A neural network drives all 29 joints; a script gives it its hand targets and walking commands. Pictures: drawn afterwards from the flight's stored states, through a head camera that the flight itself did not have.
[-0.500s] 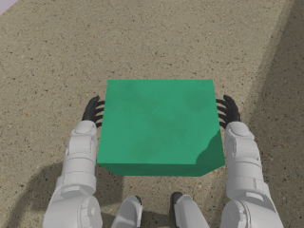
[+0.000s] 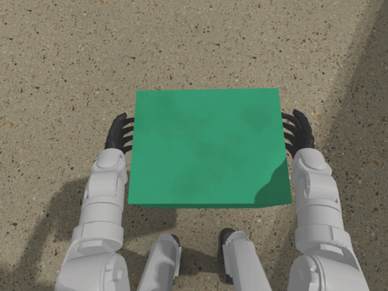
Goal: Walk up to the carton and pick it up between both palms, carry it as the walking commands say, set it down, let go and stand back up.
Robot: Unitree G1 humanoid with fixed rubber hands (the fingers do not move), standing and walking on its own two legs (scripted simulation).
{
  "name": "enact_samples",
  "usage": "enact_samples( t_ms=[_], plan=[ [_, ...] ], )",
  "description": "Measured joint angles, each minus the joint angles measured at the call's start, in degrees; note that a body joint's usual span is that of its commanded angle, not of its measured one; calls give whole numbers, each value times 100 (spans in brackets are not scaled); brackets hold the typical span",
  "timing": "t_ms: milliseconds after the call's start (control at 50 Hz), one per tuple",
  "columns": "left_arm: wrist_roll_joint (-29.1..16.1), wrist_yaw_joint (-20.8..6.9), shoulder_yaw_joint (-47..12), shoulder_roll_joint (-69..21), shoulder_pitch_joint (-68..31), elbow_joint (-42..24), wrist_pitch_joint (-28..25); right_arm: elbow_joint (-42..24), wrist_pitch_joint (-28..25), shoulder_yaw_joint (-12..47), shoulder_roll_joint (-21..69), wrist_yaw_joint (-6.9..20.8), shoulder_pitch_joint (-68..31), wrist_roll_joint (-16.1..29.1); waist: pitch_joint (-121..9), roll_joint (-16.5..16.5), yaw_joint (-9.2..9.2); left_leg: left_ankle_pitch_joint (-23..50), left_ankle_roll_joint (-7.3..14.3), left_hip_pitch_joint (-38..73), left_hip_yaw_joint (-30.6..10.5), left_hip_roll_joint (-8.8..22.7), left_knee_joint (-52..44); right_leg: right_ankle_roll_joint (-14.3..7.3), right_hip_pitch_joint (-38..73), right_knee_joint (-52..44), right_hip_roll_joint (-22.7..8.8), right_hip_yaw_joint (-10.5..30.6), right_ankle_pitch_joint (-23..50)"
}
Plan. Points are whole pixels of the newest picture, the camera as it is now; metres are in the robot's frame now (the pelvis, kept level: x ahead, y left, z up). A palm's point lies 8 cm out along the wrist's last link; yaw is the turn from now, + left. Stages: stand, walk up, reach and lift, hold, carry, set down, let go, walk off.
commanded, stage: set down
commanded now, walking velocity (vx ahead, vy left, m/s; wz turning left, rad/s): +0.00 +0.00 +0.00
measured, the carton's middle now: (206, 158) +0.40 -0.01 -0.20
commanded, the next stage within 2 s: none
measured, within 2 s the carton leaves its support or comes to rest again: rests again in 1.88 s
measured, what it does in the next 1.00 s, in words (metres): lowers itself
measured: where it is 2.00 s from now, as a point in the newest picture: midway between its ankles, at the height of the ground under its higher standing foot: (200, 269)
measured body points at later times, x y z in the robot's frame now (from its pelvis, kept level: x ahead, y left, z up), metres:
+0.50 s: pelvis -0.04 +0.00 -0.09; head +0.22 +0.01 +0.27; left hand +0.44 +0.19 -0.19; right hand +0.44 -0.20 -0.18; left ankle +0.03 +0.12 -0.62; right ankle +0.06 -0.13 -0.62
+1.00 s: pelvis -0.05 +0.00 -0.16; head +0.26 +0.01 +0.17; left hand +0.47 +0.19 -0.28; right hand +0.46 -0.20 -0.27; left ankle +0.03 +0.12 -0.62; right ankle +0.06 -0.13 -0.62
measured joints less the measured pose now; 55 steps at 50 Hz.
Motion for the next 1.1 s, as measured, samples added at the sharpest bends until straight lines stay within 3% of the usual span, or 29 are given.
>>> enact_samples(
  t_ms=[180,480,780,1100],
  plan=[
    [-220,77,-46,243,-570,354,-43,294,-59,25,-194,-143,-477,267,-108,-24,-32,-190,-38,-801,-17,-38,775,30,-793,746,69,-11,-170],
    [-192,147,81,534,-1631,963,193,1015,103,-58,-553,-226,-1549,259,46,-37,-40,-348,-47,-1993,84,-154,2003,157,-1991,1978,130,68,-326],
    [-222,192,-7,767,-2320,1277,187,1169,132,-116,-740,-279,-2108,290,264,-26,-95,-550,-104,-2853,52,-246,2847,181,-2839,2823,156,10,-545],
    [-599,285,-337,1112,-2804,1479,12,1286,-68,50,-912,-450,-2489,632,681,-50,-107,-737,-153,-3646,56,-316,3676,218,-3628,3646,200,-25,-733]
  ],
)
